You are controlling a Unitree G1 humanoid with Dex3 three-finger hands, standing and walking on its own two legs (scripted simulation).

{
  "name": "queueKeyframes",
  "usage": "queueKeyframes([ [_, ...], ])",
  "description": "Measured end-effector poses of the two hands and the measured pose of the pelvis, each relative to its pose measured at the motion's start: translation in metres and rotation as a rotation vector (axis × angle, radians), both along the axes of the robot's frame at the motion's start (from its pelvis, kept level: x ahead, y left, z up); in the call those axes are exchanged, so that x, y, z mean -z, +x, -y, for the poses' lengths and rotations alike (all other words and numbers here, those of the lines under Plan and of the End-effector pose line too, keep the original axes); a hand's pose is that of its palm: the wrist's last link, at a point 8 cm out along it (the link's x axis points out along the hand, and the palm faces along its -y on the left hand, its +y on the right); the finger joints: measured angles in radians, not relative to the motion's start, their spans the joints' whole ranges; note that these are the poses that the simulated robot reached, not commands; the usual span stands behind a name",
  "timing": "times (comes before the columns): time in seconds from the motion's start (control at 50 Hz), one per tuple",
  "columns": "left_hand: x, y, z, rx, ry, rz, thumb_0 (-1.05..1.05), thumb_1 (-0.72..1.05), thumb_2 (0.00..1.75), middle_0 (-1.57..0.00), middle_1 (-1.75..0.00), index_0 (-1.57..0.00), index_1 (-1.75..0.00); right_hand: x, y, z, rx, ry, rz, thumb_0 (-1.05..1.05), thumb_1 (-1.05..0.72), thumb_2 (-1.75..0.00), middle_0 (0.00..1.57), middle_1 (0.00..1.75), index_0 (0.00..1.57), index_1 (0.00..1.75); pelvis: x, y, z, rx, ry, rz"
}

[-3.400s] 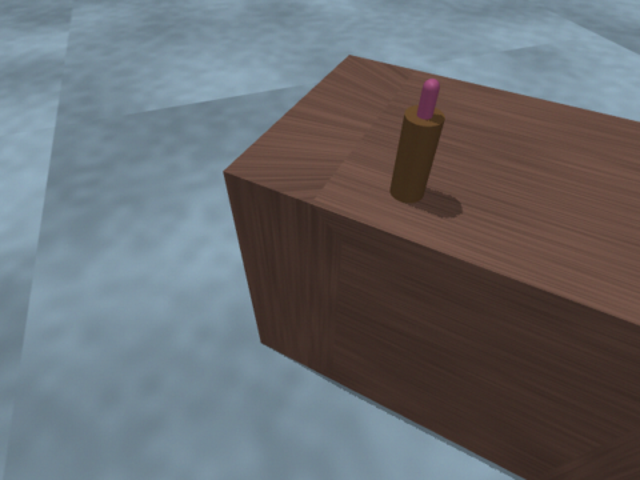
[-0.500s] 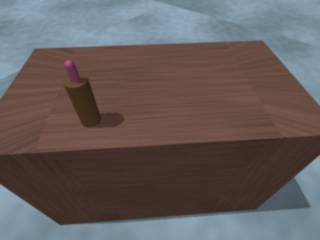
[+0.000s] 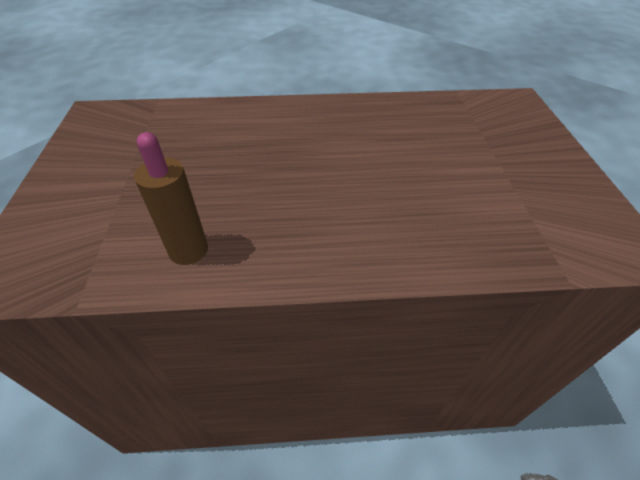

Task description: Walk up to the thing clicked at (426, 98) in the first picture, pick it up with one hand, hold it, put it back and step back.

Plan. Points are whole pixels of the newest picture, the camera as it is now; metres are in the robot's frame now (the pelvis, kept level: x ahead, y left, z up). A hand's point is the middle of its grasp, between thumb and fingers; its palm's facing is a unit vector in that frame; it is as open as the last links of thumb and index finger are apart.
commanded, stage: walk up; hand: left
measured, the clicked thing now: (169, 200) +0.48 +0.22 +0.08
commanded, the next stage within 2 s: stand in 0.50 s
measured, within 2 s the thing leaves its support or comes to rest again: neither
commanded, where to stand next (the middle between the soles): +0.06 -0.01 m, yaw +3 degrees
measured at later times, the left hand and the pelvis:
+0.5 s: hand out of the picture +0.09 +0.25 -0.15, palm faces -0.02 -0.94 -0.33, open 7.4 cm; pelvis +0.01 +0.00 +0.00, yaw +0 degrees
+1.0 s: hand out of the picture +0.09 +0.26 -0.16, palm faces -0.01 -0.94 -0.35, open 7.4 cm; pelvis +0.02 +0.01 +0.00, yaw +1 degrees
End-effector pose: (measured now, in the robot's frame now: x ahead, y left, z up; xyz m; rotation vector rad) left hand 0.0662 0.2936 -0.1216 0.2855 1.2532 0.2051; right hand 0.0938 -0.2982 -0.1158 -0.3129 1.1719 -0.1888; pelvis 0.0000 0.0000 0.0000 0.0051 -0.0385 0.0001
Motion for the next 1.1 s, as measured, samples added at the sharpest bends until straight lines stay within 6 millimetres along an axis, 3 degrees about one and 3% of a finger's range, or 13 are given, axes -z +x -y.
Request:
queueKeyframes([
  [0.18, -0.001, 0.003, 0.001, 0.002, 0.007, -0.008, 0.01, 0.90, 0.90, -0.21, -0.30, -0.20, -0.30, 0.002, 0.003, 0.001, 0.006, 0.008, -0.011, 0.01, -0.90, -0.90, 0.21, 0.30, 0.20, 0.30, -0.001, 0.003, 0.002, -0.001, -0.001, -0.005],
  [0.5, -0.004, 0.021, 0.001, 0.023, 0.012, 0.022, 0.01, 0.90, 0.90, -0.21, -0.30, -0.20, -0.30, 0.004, -0.011, 0.002, 0.034, 0.007, -0.044, 0.01, -0.90, -0.90, 0.21, 0.30, 0.20, 0.30, -0.001, 0.007, 0.001, -0.001, -0.001, -0.002],
  [0.7, -0.005, 0.022, -0.003, 0.023, 0.018, 0.032, 0.01, 0.90, 0.90, -0.21, -0.30, -0.20, -0.30, 0.003, -0.015, 0.001, 0.025, 0.001, -0.073, 0.01, -0.90, -0.90, 0.21, 0.30, 0.20, 0.30, -0.001, 0.013, 0.000, -0.014, -0.003, -0.008],
  [1.1, -0.002, 0.020, -0.015, 0.005, 0.024, 0.007, 0.01, 0.90, 0.90, -0.21, -0.30, -0.20, -0.30, 0.000, 0.010, -0.007, -0.002, -0.009, -0.057, 0.01, -0.90, -0.90, 0.21, 0.30, 0.20, 0.30, -0.001, 0.025, -0.008, -0.028, -0.006, -0.010],
])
